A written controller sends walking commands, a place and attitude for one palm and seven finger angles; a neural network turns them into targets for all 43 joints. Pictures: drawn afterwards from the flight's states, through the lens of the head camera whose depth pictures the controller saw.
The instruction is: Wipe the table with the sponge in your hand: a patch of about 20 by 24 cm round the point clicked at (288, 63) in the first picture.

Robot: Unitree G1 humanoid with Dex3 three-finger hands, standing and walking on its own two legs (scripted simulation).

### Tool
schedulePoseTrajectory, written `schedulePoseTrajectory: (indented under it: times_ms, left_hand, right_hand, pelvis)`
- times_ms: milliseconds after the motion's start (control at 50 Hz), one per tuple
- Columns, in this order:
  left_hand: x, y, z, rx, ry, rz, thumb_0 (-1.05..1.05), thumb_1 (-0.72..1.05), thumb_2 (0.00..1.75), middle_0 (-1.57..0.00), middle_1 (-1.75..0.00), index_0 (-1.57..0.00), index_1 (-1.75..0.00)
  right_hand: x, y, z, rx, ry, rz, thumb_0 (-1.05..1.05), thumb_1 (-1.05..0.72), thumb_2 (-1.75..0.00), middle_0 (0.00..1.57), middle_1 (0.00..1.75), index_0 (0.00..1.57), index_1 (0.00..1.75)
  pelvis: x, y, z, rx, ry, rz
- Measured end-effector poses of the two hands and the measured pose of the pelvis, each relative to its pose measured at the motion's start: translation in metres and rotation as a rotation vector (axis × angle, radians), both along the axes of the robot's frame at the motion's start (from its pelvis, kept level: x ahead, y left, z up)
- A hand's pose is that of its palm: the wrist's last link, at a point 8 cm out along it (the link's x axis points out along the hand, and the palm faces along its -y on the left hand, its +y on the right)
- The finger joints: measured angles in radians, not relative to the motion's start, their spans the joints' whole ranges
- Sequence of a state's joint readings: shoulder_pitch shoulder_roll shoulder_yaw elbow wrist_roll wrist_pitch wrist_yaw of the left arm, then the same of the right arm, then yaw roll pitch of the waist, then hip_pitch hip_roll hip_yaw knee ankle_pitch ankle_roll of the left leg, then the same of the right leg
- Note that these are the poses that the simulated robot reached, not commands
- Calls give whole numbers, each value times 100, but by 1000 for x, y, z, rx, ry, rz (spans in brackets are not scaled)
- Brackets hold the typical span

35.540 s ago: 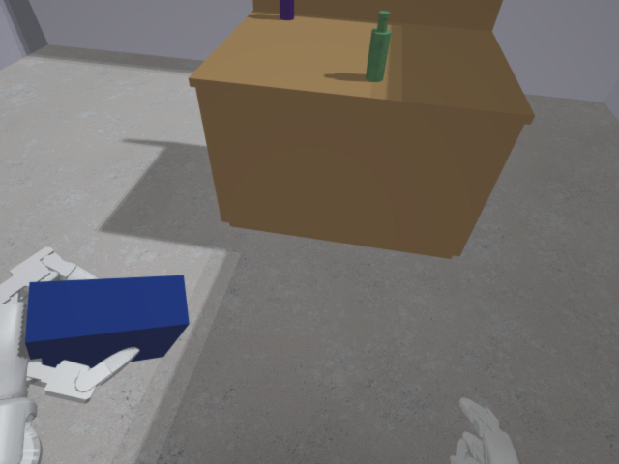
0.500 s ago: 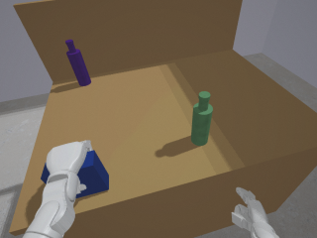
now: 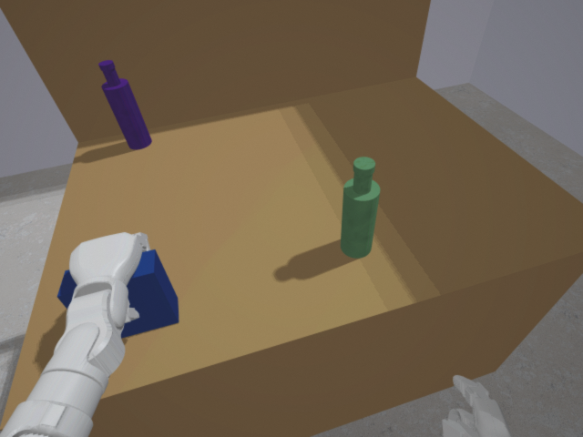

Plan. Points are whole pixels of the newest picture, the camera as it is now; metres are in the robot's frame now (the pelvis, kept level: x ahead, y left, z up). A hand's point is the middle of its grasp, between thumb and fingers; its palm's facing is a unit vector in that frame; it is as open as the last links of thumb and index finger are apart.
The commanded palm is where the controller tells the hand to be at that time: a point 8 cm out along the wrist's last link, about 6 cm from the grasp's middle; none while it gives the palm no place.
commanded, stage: wipe forward along the first lane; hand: left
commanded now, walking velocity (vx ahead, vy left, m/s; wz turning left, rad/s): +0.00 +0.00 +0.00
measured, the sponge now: (130, 306) +0.29 +0.30 +0.01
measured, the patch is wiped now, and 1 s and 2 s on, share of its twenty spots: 0.05 0.20 0.35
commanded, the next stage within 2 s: slide across to the middle lane in 1.14 s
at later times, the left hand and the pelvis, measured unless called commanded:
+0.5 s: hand (124, 257) +0.34 +0.32 +0.05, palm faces -0.11 +0.00 -0.99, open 9.4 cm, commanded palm +0.34 +0.31 +0.09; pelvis -0.01 +0.00 -0.01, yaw +0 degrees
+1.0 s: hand (127, 230) +0.40 +0.34 +0.05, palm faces -0.14 +0.01 -0.99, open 9.5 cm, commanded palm +0.39 +0.33 +0.09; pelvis +0.00 +0.02 -0.01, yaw +0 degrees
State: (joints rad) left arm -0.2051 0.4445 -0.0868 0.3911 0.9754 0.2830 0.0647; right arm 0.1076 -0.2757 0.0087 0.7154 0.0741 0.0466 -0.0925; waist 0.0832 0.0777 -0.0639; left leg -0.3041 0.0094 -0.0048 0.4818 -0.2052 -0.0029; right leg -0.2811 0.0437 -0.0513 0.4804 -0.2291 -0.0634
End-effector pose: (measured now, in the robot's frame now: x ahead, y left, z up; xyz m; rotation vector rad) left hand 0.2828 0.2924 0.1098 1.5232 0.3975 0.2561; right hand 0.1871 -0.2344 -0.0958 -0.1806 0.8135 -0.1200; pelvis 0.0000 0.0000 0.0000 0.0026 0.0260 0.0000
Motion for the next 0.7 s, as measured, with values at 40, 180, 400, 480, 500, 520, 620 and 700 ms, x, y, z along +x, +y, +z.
schedulePoseTrajectory:
  times_ms: [40,180,400,480,500,520,620,700]
  left_hand:
    - [4,1,-1,3,6,-4,-1,-48,109,-81,-138,-82,-138]
    - [19,8,-1,15,15,-12,0,-50,111,-82,-138,-83,-138]
    - [39,17,-1,26,26,-15,1,-51,112,-82,-138,-83,-138]
    - [46,20,-1,33,30,-19,1,-51,112,-82,-138,-83,-138]
    - [49,21,-1,33,30,-19,1,-51,112,-82,-138,-83,-138]
    - [51,22,-1,35,30,-19,1,-51,112,-82,-138,-83,-138]
    - [63,26,-1,41,37,-19,2,-51,113,-82,-137,-83,-138]
    - [74,29,-1,45,42,-18,2,-52,113,-82,-137,-83,-139]
  right_hand:
    - [-7,-4,-3,-4,18,-13,1,-90,-90,20,30,20,30]
    - [-29,-14,-13,-15,79,-49,1,-90,-90,20,30,20,30]
    - [-50,-17,-20,-14,123,-85,1,-90,-90,20,30,20,30]
    - [-54,-15,-21,-15,137,-87,1,-90,-90,20,30,20,30]
    - [-55,-15,-22,-16,141,-88,1,-90,-90,20,30,20,30]
    - [-56,-14,-22,-16,144,-88,1,-90,-90,20,30,20,30]
    - [-61,-12,-24,-19,167,-91,1,-90,-90,20,30,20,30]
    - [-66,-10,-25,-23,189,-97,1,-90,-90,20,30,20,30]
  pelvis:
    - [0,0,-1,-1,7,-1]
    - [-3,-1,-3,-1,34,-1]
    - [-6,2,-5,-5,62,-1]
    - [-7,3,-6,-7,73,3]
    - [-7,4,-6,-8,75,4]
    - [-7,4,-6,-8,79,5]
    - [-7,7,-7,-11,96,10]
    - [-6,9,-8,-14,110,11]
